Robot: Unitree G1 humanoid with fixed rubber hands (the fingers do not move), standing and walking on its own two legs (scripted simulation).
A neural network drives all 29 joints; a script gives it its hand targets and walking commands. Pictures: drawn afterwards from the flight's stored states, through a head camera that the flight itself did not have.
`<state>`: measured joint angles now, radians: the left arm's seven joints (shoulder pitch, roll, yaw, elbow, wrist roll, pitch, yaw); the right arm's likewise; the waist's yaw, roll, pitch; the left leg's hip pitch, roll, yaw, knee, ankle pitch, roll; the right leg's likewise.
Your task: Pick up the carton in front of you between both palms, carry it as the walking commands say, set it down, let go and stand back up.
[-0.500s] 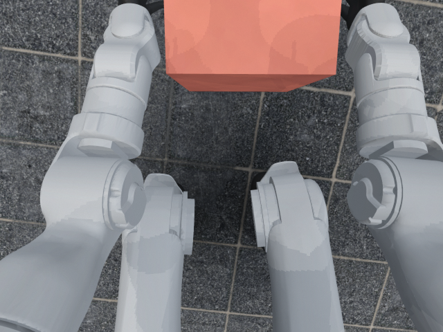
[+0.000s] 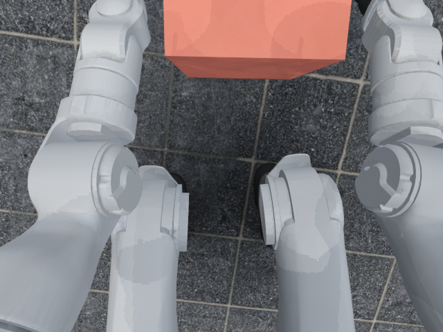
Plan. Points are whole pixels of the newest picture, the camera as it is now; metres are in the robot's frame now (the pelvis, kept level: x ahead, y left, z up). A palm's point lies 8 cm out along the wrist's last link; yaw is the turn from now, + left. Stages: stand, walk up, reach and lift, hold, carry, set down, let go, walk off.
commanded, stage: set down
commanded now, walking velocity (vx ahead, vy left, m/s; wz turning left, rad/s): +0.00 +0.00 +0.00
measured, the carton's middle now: (247, 3) +0.55 -0.08 -0.25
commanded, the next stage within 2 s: let go in 1.50 s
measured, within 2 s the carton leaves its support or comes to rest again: neither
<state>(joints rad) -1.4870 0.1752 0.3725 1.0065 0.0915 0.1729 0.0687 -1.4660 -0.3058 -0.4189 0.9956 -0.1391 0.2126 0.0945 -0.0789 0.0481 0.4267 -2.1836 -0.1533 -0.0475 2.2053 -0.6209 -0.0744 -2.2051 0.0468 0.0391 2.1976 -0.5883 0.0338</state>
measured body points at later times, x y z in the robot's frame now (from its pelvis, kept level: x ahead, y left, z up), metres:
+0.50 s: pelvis +0.00 +0.00 -0.01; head +0.38 -0.04 +0.22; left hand +0.59 +0.12 -0.19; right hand +0.55 -0.27 -0.18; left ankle +0.11 +0.12 -0.34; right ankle +0.11 -0.12 -0.34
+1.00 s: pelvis +0.01 +0.00 +0.10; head +0.35 -0.04 +0.39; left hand +0.59 +0.11 -0.02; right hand +0.56 -0.28 -0.02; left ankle +0.11 +0.12 -0.34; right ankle +0.11 -0.12 -0.34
